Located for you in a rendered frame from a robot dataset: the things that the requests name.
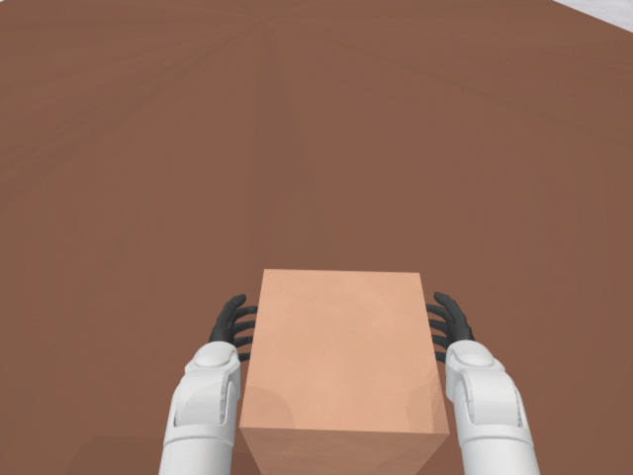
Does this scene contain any carton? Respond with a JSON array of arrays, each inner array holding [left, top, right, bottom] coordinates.
[[239, 269, 450, 475]]

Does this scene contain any left robot hand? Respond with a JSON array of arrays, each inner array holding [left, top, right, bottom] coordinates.
[[208, 294, 258, 362]]

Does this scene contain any right robot forearm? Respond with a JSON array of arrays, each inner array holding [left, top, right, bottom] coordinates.
[[445, 340, 540, 475]]

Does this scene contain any left robot forearm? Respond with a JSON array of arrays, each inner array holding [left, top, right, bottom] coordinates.
[[158, 341, 240, 475]]

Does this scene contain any right robot hand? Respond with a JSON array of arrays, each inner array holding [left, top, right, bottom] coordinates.
[[425, 292, 475, 364]]

